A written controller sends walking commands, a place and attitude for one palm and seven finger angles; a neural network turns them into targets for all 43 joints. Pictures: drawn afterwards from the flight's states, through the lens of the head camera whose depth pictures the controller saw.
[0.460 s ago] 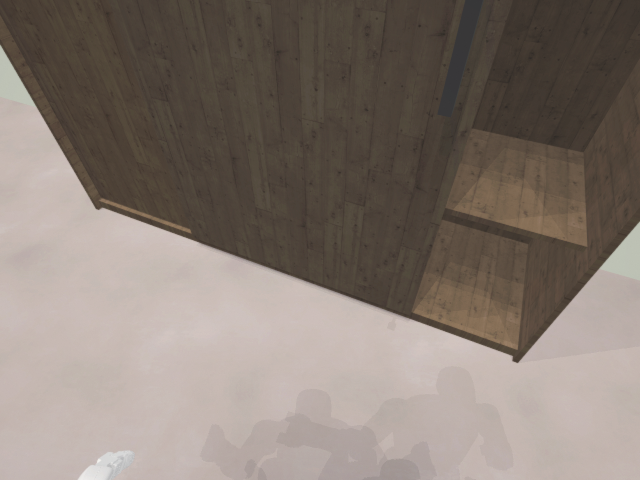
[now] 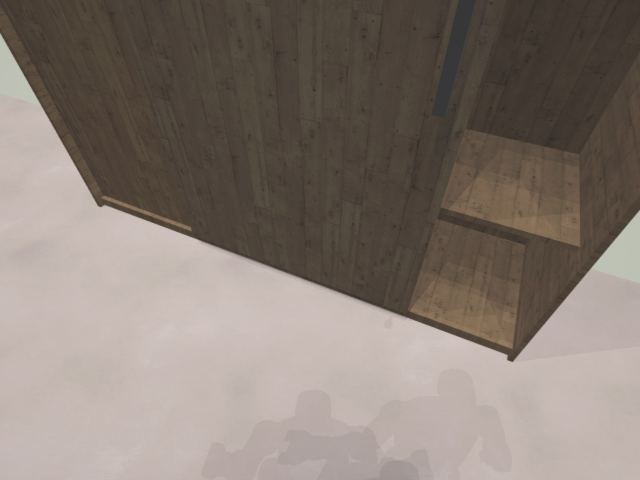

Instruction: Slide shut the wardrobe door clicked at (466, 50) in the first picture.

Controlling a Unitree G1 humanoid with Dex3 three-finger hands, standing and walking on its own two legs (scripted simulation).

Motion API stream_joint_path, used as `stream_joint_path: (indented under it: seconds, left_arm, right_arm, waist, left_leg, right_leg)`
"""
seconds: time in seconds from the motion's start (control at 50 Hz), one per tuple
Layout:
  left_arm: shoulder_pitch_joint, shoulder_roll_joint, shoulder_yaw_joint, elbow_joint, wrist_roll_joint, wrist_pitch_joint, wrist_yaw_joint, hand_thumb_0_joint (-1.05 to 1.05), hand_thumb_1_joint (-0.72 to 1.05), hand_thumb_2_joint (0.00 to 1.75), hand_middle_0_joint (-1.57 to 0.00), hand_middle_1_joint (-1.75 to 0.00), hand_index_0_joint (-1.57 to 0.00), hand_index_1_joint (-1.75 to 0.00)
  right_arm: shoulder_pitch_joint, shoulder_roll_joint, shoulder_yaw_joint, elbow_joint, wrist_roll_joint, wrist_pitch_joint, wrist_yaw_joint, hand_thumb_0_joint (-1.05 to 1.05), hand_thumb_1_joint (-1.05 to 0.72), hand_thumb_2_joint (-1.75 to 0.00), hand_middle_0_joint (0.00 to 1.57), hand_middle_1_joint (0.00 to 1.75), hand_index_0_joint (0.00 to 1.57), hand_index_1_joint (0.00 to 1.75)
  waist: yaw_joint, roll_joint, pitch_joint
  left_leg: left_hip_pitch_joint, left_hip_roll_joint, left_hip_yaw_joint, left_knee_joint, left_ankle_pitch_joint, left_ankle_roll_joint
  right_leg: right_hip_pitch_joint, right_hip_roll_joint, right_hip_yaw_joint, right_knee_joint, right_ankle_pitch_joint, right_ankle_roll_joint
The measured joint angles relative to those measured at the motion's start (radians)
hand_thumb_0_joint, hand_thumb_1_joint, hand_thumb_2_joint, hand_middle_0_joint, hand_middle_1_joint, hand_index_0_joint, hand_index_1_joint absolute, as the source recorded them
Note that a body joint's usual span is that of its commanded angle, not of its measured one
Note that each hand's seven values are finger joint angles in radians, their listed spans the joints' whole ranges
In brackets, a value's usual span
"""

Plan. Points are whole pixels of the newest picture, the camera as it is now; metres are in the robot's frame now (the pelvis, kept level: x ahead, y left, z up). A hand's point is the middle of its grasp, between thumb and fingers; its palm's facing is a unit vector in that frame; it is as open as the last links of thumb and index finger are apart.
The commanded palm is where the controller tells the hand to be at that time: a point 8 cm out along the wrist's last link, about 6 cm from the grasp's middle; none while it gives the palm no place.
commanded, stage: stand and wait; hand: left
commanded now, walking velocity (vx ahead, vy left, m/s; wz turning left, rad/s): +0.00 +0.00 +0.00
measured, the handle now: (458, 41) +0.79 -0.20 +0.21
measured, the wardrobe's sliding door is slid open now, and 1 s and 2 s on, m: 0.36 0.36 0.36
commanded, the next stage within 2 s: look at it before walking up in 0.36 s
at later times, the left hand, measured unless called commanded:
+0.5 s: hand out of the picture +0.08 +0.24 -0.15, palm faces -0.03 -0.94 -0.34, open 7.4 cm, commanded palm none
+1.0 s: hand out of the picture +0.08 +0.25 -0.15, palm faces -0.03 -0.94 -0.35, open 7.4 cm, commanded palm none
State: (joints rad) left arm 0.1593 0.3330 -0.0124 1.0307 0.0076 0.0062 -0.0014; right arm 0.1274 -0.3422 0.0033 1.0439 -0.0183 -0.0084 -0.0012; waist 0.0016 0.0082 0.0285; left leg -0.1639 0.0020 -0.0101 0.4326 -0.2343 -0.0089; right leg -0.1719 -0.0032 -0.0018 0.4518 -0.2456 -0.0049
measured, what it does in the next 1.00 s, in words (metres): stands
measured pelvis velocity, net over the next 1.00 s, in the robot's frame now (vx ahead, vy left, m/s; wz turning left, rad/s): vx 0.00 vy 0.00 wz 0.00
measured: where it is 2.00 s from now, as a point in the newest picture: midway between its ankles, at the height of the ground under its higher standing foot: outside the picture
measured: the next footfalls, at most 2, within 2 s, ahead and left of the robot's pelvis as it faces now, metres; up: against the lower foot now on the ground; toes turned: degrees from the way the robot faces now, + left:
none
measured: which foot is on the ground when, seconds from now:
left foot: down 0.00-1.00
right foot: down 0.00-1.00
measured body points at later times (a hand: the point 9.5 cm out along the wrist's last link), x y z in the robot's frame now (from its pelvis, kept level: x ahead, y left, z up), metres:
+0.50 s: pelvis -0.01 +0.00 +0.00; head -0.01 -0.01 +0.45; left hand +0.08 +0.29 -0.12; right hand +0.06 -0.30 -0.13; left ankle +0.00 +0.13 -0.74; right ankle +0.00 -0.12 -0.74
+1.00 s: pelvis +0.00 +0.00 +0.00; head +0.01 -0.01 +0.45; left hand +0.08 +0.30 -0.12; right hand +0.08 -0.30 -0.13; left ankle +0.00 +0.13 -0.74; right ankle +0.00 -0.12 -0.74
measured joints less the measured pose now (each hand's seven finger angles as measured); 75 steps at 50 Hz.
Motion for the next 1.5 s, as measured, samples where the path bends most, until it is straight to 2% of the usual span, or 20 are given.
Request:
stream_joint_path:
  seconds: [0.5, 1.12, 1.22, 1.38, 1.44, 1.48, 1.5]
  left_arm:
    - [-0.028, 0.006, 0.004, 0.041, -0.001, -0.008, -0.002, 0.01, 0.9, 0.9, -0.2, -0.3, -0.2, -0.3]
    - [-0.024, 0.009, 0.004, 0.052, 0.0, -0.01, 0.0, 0.01, 0.9, 0.9, -0.2, -0.3, -0.2, -0.3]
    - [-0.011, 0.001, 0.014, 0.033, 0.0, 0.008, 0.008, 0.01, 0.9, 0.9, -0.2, -0.3, -0.2, -0.3]
    - [0.034, -0.051, 0.026, -0.03, 0.006, 0.05, -0.002, 0.01, 0.9, 0.9, -0.2, -0.3, -0.2, -0.3]
    - [0.048, -0.074, 0.034, -0.052, 0.006, 0.058, -0.008, 0.01, 0.9, 0.9, -0.2, -0.3, -0.2, -0.3]
    - [0.064, -0.093, 0.038, -0.066, 0.007, 0.057, -0.013, 0.01, 0.9, 0.9, -0.2, -0.3, -0.2, -0.3]
    - [0.073, -0.104, 0.04, -0.072, 0.01, 0.05, -0.014, 0.01, 0.9, 0.9, -0.2, -0.3, -0.2, -0.3]
  right_arm:
    - [0.019, -0.001, 0.003, 0.062, 0.002, -0.006, 0.002, 0.0, -0.91, -0.9, 0.21, 0.3, 0.2, 0.3]
    - [-0.014, -0.003, 0.004, 0.063, 0.005, -0.008, -0.001, 0.0, -0.91, -0.9, 0.21, 0.3, 0.2, 0.3]
    - [-0.018, 0.009, -0.003, 0.04, 0.003, -0.001, -0.013, 0.0, -0.91, -0.9, 0.2, 0.3, 0.2, 0.3]
    - [0.012, 0.085, -0.016, -0.033, 0.0, 0.023, -0.019, 0.0, -0.91, -0.9, 0.2, 0.3, 0.2, 0.3]
    - [0.026, 0.106, -0.022, -0.046, -0.001, 0.027, -0.017, 0.0, -0.91, -0.9, 0.2, 0.3, 0.2, 0.3]
    - [0.037, 0.11, -0.028, -0.05, -0.003, 0.032, -0.016, 0.0, -0.91, -0.9, 0.21, 0.3, 0.2, 0.3]
    - [0.042, 0.107, -0.032, -0.052, -0.002, 0.037, -0.015, 0.0, -0.91, -0.9, 0.21, 0.3, 0.2, 0.3]
  waist:
    - [-0.009, 0.003, 0.0]
    - [-0.001, 0.0, 0.004]
    - [0.01, 0.0, 0.007]
    - [0.009, -0.021, 0.034]
    - [0.017, -0.026, 0.055]
    - [0.021, -0.011, 0.06]
    - [0.021, 0.006, 0.06]
  left_leg:
    - [0.005, 0.008, 0.0, -0.045, 0.036, -0.006]
    - [0.034, 0.009, 0.002, -0.074, 0.035, -0.005]
    - [0.017, 0.019, 0.029, -0.041, 0.016, -0.008]
    - [-0.046, 0.038, 0.101, 0.075, -0.044, -0.011]
    - [-0.056, 0.047, 0.138, 0.115, -0.065, -0.015]
    - [-0.068, 0.065, 0.155, 0.158, -0.088, -0.026]
    - [-0.087, 0.083, 0.155, 0.2, -0.109, -0.033]
  right_leg:
    - [0.006, 0.007, 0.0, -0.049, 0.039, -0.004]
    - [0.035, 0.008, 0.002, -0.081, 0.041, -0.003]
    - [0.005, 0.019, 0.029, -0.046, 0.033, -0.003]
    - [-0.112, 0.041, 0.095, 0.123, -0.022, -0.006]
    - [-0.168, 0.024, 0.049, 0.264, -0.118, 0.007]
    - [-0.162, 0.014, 0.014, 0.274, -0.135, 0.008]
    - [-0.153, 0.022, 0.003, 0.249, -0.1, -0.016]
